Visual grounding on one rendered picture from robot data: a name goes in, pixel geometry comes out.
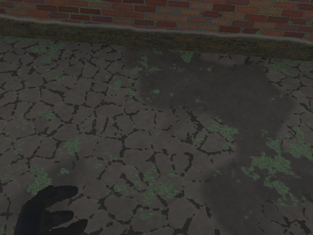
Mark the left robot hand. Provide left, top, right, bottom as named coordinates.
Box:
left=13, top=185, right=88, bottom=235

